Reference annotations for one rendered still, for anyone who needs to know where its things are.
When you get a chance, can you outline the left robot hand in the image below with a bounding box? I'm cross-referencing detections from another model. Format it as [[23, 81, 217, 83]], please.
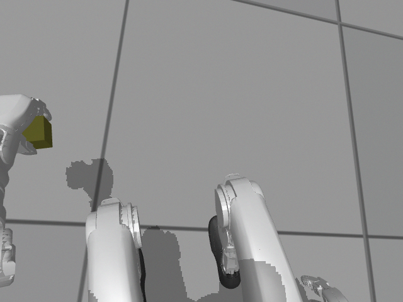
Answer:
[[0, 94, 52, 155]]

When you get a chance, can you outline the small box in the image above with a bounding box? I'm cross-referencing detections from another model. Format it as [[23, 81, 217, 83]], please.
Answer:
[[22, 116, 53, 149]]

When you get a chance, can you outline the right robot foot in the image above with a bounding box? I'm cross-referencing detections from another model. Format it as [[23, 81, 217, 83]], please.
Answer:
[[208, 215, 241, 289]]

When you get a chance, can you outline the left robot arm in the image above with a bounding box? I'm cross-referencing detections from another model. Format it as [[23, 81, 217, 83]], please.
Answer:
[[0, 125, 20, 288]]

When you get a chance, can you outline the right robot hand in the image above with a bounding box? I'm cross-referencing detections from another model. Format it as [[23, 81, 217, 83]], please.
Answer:
[[301, 276, 349, 302]]

